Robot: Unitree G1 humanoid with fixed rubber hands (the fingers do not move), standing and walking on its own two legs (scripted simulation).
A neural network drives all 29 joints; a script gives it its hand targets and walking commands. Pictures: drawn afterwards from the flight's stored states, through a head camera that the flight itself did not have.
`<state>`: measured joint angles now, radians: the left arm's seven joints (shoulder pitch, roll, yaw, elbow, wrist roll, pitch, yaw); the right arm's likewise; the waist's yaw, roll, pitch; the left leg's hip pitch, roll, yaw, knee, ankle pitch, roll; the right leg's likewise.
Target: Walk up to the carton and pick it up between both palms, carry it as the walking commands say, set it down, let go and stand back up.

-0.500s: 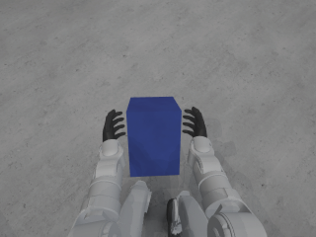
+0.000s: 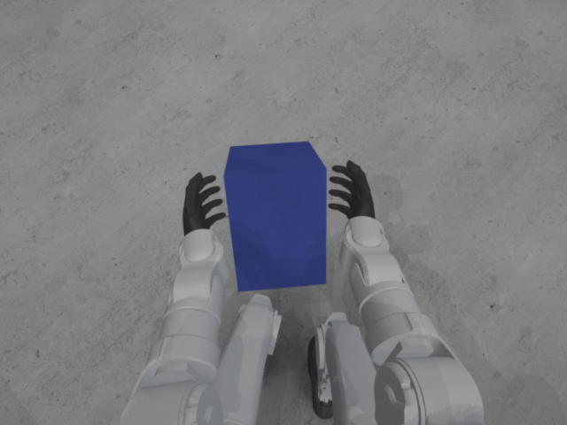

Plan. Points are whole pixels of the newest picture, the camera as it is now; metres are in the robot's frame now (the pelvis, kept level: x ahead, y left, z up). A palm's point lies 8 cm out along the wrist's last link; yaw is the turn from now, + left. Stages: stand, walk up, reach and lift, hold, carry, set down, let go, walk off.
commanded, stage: set down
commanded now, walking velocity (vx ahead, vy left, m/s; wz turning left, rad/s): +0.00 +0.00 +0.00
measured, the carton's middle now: (275, 211) +0.43 +0.08 -0.22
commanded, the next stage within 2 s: none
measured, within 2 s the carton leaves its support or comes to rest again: neither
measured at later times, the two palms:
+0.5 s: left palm (210, 223) +0.38 +0.18 -0.17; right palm (347, 212) +0.43 -0.05 -0.16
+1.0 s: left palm (214, 222) +0.40 +0.19 -0.25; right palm (332, 212) +0.45 -0.03 -0.25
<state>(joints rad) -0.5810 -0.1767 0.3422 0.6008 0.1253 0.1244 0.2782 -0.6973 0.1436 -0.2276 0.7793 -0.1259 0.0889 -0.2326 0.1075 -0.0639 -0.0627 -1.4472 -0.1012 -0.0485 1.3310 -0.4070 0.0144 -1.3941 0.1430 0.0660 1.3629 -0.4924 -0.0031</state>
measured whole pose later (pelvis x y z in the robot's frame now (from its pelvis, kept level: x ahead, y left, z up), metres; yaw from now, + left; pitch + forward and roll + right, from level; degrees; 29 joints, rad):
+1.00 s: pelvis -0.04 -0.01 -0.14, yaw -2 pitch +35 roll -2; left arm -1.04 -0.05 0.41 0.67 0.12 0.27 0.29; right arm -1.15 0.04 -0.27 0.87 -0.09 0.20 -0.31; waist 0.14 -0.08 0.14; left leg -1.95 -0.12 -0.06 1.80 -0.45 -0.03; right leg -1.90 0.21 0.02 1.83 -0.54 0.02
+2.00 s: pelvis -0.04 +0.01 -0.23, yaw -4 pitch +37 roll -1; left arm -1.36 0.12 0.51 0.88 0.14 0.22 0.09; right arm -1.48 -0.08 -0.35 1.02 -0.17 0.18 -0.12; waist 0.15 -0.05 0.30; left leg -2.23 -0.08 0.02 2.10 -0.52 0.02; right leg -2.18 0.24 0.03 2.13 -0.61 0.04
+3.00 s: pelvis -0.04 +0.00 -0.25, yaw -2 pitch +31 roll +2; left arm -1.35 0.17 0.43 1.01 0.05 0.17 0.08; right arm -1.48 -0.13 -0.21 1.12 -0.09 0.14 -0.13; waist 0.15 -0.06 0.45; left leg -2.19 -0.04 0.06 2.18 -0.54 0.02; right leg -2.16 0.19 0.00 2.24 -0.62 0.02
